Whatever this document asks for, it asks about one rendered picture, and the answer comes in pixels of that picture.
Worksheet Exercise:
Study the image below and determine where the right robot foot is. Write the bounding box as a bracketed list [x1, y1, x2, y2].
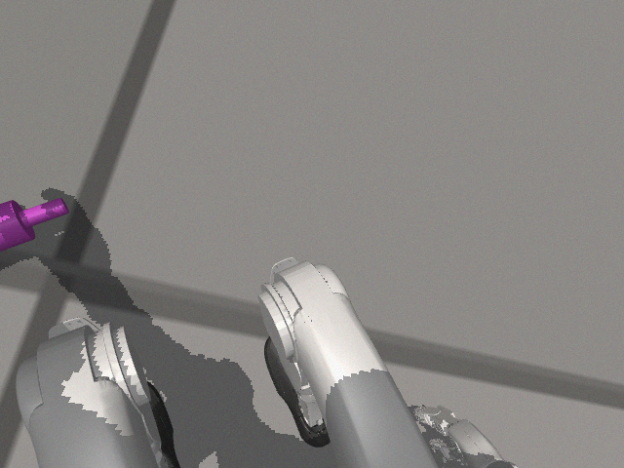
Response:
[264, 336, 331, 448]

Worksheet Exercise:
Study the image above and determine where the left robot foot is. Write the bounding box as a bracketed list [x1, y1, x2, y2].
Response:
[147, 381, 180, 468]

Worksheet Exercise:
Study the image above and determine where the right robot hand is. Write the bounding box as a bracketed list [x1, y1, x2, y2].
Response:
[413, 406, 504, 468]

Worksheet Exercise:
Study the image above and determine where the bottle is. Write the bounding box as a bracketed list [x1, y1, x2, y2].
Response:
[0, 198, 69, 252]

